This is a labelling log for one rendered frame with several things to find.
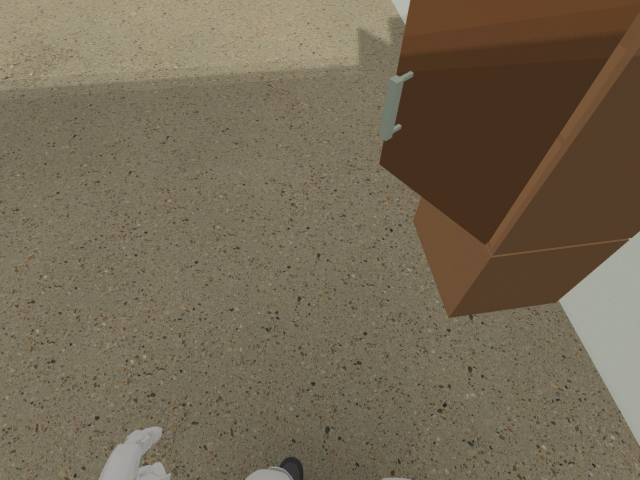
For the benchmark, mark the handle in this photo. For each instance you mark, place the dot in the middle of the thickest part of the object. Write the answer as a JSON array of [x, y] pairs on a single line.
[[393, 95]]

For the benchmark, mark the robot left foot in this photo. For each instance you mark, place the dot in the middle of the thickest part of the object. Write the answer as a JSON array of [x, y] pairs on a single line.
[[294, 467]]

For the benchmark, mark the cupboard door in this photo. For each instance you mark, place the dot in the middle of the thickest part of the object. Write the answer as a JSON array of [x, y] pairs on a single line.
[[494, 84]]

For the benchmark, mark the robot left hand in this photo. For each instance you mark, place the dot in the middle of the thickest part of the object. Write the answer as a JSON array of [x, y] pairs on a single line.
[[124, 461]]

